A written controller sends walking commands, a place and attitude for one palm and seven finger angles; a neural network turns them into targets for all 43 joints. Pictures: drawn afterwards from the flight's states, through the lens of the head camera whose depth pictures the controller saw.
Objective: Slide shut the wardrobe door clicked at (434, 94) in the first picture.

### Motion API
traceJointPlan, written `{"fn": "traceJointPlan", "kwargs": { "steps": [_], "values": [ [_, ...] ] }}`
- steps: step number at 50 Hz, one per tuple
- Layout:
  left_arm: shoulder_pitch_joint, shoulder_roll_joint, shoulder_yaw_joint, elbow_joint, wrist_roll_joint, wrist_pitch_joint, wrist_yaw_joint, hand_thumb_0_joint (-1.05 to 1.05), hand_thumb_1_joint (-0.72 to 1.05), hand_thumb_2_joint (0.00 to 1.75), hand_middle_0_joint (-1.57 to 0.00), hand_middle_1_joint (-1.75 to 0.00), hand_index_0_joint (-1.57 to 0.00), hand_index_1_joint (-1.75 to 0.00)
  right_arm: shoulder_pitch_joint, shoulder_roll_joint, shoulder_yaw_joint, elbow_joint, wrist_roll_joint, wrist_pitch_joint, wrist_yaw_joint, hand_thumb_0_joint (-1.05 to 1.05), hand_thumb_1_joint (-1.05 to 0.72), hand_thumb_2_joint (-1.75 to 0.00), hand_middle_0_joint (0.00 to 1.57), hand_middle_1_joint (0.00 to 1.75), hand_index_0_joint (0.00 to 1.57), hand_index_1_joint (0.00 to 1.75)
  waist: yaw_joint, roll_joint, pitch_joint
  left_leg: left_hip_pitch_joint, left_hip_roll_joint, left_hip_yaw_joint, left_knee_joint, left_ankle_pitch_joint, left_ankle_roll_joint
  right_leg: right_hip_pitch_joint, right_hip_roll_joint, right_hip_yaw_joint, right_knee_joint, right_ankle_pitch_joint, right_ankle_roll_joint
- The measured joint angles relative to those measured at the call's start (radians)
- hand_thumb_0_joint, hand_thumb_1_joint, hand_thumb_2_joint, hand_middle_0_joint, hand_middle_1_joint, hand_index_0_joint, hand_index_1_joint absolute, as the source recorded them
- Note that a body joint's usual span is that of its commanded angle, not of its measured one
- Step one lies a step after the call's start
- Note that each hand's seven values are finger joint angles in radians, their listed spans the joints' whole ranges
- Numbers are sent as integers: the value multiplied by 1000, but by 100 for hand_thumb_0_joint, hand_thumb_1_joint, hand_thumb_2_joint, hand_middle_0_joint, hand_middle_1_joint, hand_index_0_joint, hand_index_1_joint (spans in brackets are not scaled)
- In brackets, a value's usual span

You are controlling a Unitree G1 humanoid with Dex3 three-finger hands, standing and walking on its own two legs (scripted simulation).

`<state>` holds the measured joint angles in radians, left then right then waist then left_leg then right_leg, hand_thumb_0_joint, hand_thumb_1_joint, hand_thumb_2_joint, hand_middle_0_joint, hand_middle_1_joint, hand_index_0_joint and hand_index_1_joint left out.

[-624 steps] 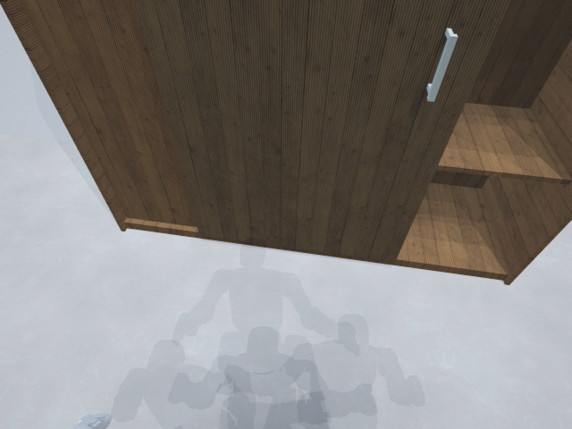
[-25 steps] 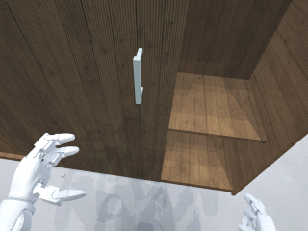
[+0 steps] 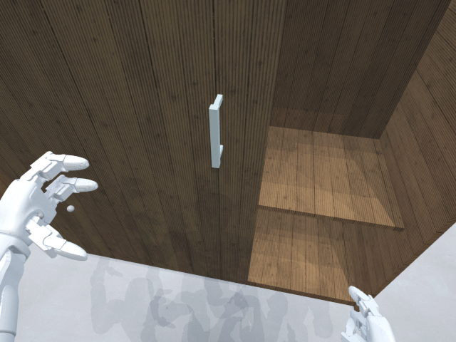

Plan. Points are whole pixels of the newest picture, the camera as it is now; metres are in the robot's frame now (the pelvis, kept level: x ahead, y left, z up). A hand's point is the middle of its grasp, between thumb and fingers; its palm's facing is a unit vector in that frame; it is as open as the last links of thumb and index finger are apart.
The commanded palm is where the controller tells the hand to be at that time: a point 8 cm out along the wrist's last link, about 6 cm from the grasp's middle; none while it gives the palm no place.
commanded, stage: raise the hand with hooked fingers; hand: left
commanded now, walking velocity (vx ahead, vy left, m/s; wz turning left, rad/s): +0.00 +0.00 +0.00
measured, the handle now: (217, 133) +0.49 +0.07 +0.12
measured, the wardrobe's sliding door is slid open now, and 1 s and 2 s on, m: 0.46 0.46 0.46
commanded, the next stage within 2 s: move the hooked fingers beside the handle in 0.52 s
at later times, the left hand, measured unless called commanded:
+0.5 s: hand (80, 209) +0.26 +0.25 +0.14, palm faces +0.02 -1.00 -0.07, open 14.0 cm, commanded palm +0.24 +0.30 +0.14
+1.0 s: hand (111, 185) +0.32 +0.23 +0.13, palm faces -0.04 -1.00 -0.04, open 14.0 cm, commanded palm +0.29 +0.28 +0.14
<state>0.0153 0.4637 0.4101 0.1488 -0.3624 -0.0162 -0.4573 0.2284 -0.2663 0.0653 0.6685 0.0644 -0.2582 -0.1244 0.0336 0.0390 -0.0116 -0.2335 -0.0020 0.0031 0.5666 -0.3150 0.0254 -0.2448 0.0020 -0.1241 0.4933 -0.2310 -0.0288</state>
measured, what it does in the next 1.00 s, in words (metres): stands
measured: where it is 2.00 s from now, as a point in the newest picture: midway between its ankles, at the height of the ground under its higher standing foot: outside the picture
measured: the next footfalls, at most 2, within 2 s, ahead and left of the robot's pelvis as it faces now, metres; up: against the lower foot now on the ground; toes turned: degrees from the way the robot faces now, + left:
none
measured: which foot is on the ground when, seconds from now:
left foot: down 0.00-1.00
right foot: down 0.00-1.00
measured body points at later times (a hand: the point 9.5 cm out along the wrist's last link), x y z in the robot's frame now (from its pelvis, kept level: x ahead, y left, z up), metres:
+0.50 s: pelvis -0.01 -0.01 +0.00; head -0.02 -0.02 +0.45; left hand +0.26 +0.31 +0.14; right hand +0.16 -0.27 -0.07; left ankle -0.01 +0.10 -0.73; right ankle +0.02 -0.10 -0.73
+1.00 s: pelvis +0.00 -0.01 +0.00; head +0.00 -0.01 +0.45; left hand +0.31 +0.28 +0.14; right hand +0.15 -0.27 -0.08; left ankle -0.01 +0.10 -0.73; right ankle +0.02 -0.10 -0.73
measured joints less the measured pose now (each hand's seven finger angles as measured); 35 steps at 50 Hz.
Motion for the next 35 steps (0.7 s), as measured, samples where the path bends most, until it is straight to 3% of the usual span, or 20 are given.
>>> {"fn": "traceJointPlan", "kwargs": {
  "steps": [9, 17, 35],
  "values": [
    [-38, 24, 21, 54, -8, 43, -26, -1, -50, 30, -30, -120, -30, -120, 10, -28, -21, -2, 12, 17, 4, 1, -90, -90, 21, 30, 20, 30, -13, 4, 2, 5, 5, 7, -21, 16, -6, -2, 6, 7, -13, 14, -7],
    [-12, -9, 20, 21, 1, 22, -1, -1, -50, 30, -30, -120, -30, -120, 13, -27, -32, 2, 8, 10, -1, 1, -90, -90, 21, 30, 20, 30, -16, -7, 8, 10, 10, 11, -20, 17, -12, -2, 11, 11, -6, 12, -13],
    [-40, -6, 6, 48, 2, 33, 4, -1, -50, 30, -30, -120, -31, -120, -6, -13, -17, 4, 14, 2, -11, 1, -90, -90, 21, 30, 20, 30, -9, 4, 10, -1, 15, 0, -5, 16, -18, -6, 15, 1, 1, 12, -18]
  ]
}}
